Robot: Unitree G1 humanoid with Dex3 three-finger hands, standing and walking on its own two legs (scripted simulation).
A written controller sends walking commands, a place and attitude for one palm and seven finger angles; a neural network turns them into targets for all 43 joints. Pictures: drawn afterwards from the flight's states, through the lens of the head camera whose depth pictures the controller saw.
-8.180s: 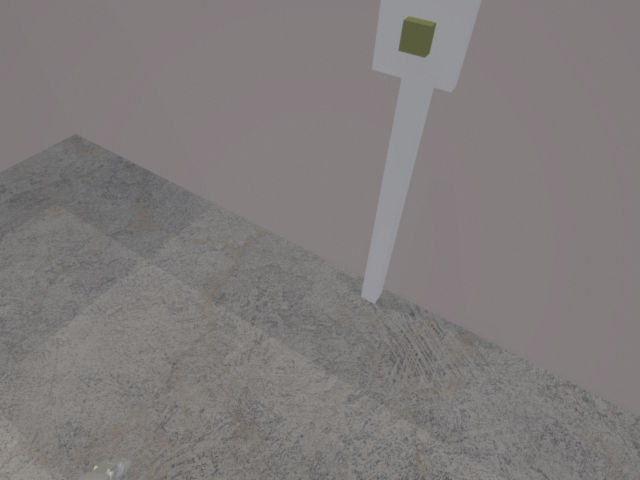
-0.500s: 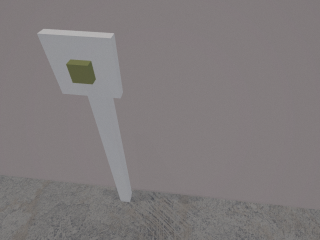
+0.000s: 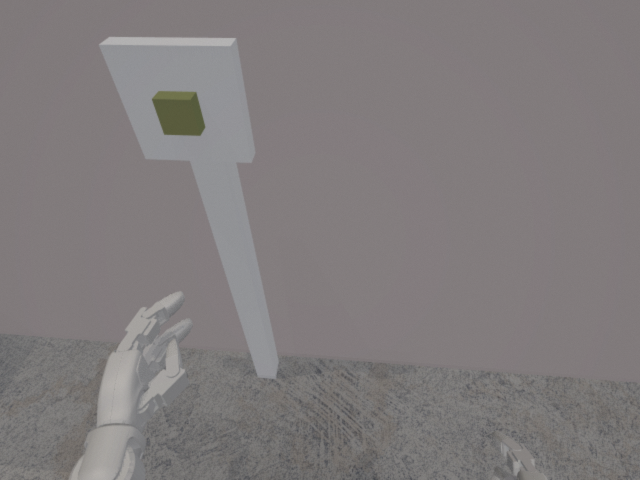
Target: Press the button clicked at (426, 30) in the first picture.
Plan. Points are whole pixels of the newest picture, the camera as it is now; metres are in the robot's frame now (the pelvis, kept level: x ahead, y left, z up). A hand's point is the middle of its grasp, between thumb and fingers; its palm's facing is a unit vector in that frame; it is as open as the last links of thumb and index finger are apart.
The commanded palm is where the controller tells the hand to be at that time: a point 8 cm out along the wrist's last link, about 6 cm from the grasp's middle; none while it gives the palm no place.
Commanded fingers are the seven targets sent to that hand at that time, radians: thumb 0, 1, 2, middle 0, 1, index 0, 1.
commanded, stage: raise the hand and make a fist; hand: left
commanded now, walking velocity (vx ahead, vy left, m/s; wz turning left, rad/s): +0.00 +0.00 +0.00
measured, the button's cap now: (180, 112) +0.56 +0.22 +0.21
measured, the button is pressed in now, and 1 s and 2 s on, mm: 0 0 0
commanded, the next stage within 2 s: aim a knuckle at the button in 1.76 s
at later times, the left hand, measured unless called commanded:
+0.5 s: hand (178, 401) +0.21 +0.17 +0.05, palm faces -0.16 -0.98 -0.09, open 3.4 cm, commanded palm +0.18 +0.25 +0.07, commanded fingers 0.00 0.90 0.90 -1.25 -1.44 -1.25 -1.44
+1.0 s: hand (112, 313) +0.26 +0.22 +0.14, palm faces +0.01 -0.99 -0.11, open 3.1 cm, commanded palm +0.23 +0.27 +0.15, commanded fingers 0.00 0.90 0.90 -1.30 -1.50 -1.30 -1.50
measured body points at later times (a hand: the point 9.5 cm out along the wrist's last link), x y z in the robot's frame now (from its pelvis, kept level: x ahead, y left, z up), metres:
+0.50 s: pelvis -0.01 +0.00 -0.03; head -0.01 -0.01 +0.42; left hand +0.21 +0.22 +0.05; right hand +0.18 -0.21 -0.09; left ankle +0.04 +0.10 -0.72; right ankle +0.05 -0.09 -0.72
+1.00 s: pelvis +0.06 +0.01 +0.00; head +0.04 +0.00 +0.45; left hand +0.25 +0.28 +0.15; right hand +0.27 -0.20 -0.05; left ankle +0.04 +0.10 -0.72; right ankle +0.05 -0.09 -0.72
